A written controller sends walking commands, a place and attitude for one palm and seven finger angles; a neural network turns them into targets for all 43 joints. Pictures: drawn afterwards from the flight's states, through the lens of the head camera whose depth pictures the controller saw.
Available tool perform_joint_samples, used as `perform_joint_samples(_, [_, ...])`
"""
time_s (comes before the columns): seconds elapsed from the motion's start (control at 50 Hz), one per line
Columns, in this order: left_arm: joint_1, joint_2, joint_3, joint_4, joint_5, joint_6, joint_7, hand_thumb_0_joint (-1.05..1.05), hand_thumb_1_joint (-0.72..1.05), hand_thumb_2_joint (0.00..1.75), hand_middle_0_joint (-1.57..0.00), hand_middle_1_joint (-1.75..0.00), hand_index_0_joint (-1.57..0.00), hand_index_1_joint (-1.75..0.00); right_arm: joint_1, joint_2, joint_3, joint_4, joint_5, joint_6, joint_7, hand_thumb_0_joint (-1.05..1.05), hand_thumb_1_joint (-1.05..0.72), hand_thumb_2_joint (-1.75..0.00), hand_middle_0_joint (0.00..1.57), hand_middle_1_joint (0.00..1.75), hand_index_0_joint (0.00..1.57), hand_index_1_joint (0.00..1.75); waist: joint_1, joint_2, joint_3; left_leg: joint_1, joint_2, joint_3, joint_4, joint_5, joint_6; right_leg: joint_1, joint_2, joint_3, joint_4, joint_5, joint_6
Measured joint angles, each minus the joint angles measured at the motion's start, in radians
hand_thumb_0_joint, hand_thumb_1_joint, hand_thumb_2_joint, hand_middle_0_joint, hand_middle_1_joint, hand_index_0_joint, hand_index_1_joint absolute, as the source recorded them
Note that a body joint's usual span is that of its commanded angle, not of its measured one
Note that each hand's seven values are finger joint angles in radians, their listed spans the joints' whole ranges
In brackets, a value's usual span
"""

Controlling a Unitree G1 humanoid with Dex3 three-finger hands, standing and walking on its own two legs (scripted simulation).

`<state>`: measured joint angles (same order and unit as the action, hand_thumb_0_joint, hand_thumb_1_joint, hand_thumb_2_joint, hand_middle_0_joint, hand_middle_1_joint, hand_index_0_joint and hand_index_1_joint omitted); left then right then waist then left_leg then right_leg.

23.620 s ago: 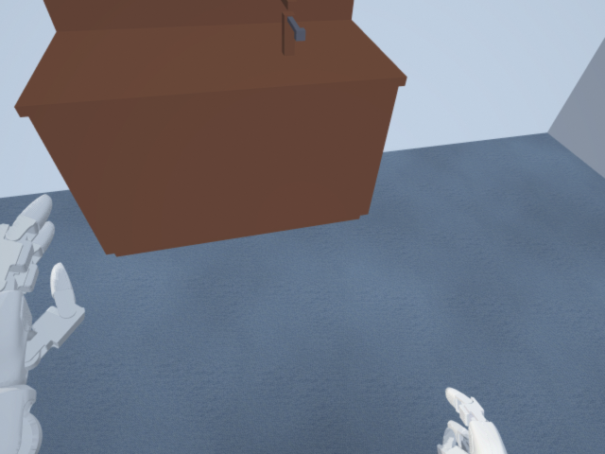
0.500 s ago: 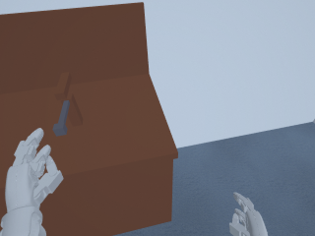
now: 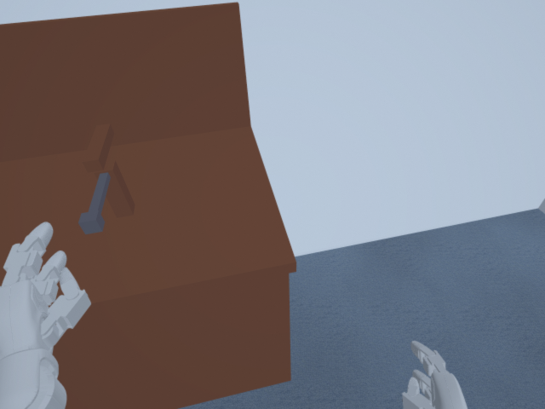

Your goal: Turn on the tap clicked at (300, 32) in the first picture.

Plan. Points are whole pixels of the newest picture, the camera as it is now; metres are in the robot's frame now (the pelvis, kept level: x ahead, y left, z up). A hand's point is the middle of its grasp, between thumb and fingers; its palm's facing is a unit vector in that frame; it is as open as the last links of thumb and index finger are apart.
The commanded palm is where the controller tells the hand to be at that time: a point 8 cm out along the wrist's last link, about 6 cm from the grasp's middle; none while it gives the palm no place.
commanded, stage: reach beside the lever's end, fingers flat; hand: left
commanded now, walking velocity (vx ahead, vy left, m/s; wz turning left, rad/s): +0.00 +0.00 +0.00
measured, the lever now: (92, 222) +0.36 +0.36 +0.09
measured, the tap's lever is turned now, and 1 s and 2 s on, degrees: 0 0 0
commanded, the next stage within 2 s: none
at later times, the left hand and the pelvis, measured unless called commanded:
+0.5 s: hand (73, 274) +0.23 +0.30 +0.13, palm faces +0.55 -0.83 -0.11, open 7.5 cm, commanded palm +0.19 +0.34 +0.13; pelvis +0.01 +0.02 +0.00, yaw -1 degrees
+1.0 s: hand (72, 257) +0.27 +0.33 +0.12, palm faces +0.55 -0.83 -0.10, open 7.7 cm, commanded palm +0.23 +0.37 +0.11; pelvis +0.00 +0.04 +0.00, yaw -1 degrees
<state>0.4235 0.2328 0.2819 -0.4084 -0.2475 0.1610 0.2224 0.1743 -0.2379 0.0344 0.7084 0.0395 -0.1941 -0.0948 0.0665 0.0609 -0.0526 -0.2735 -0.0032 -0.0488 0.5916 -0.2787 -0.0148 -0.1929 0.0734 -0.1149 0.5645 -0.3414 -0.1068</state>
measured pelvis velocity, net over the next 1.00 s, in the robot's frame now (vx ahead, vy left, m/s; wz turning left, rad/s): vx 0.00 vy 0.04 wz -0.02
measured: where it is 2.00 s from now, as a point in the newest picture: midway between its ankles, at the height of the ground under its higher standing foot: outside the picture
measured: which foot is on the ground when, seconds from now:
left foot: down 0.00-1.00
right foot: down 0.00-1.00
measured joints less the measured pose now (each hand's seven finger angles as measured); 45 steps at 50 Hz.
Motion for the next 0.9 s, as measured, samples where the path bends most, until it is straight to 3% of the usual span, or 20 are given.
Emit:
perform_joint_samples(0.14, [-0.092,0.023,0.055,0.102,-0.015,-0.012,-0.036,0.01,0.89,0.90,-0.20,-0.30,-0.20,-0.30,-0.008,-0.007,-0.007,0.021,0.008,-0.007,-0.009,0.02,-0.91,-0.90,0.20,0.30,0.20,0.30,-0.007,0.002,0.011,-0.010,0.001,0.002,-0.005,0.004,-0.003,-0.011,0.001,0.002,-0.006,0.006,0.000])
perform_joint_samples(0.3, [-0.092,0.022,0.068,0.149,-0.033,-0.035,-0.071,0.01,0.89,0.90,-0.20,-0.29,-0.20,-0.29,0.010,-0.011,-0.016,0.015,0.008,-0.013,-0.008,0.02,-0.91,-0.90,0.20,0.30,0.20,0.30,-0.015,-0.006,-0.003,-0.011,-0.010,0.023,-0.027,0.005,0.006,-0.026,-0.012,0.023,-0.007,0.002,0.012])
perform_joint_samples(0.56, [-0.156,0.010,0.066,0.219,0.001,-0.105,-0.058,0.01,0.89,0.90,-0.19,-0.27,-0.19,-0.27,0.003,-0.011,-0.017,0.017,-0.001,-0.021,-0.003,0.02,-0.91,-0.90,0.20,0.30,0.20,0.30,-0.013,-0.014,0.017,-0.024,-0.027,0.026,-0.013,0.001,0.028,-0.034,-0.030,0.025,0.002,-0.001,0.031])
perform_joint_samples(0.76, [-0.239,0.022,0.067,0.307,0.011,-0.088,-0.057,0.01,0.89,0.90,-0.18,-0.25,-0.19,-0.25,-0.004,0.005,-0.007,0.009,-0.004,0.000,0.003,0.02,-0.91,-0.90,0.20,0.30,0.20,0.30,-0.021,-0.018,0.011,-0.030,-0.034,0.036,-0.025,0.010,0.039,-0.043,-0.037,0.035,-0.007,0.011,0.044])
perform_joint_samples(0.9, [-0.286,0.026,0.078,0.369,0.028,-0.111,-0.046,0.01,0.89,0.90,-0.18,-0.23,-0.18,-0.23,0.003,-0.002,-0.008,0.010,-0.007,0.011,0.008,0.02,-0.91,-0.90,0.20,0.30,0.20,0.30,-0.024,-0.021,0.015,-0.038,-0.036,0.037,-0.017,0.011,0.044,-0.048,-0.040,0.035,-0.003,0.013,0.048])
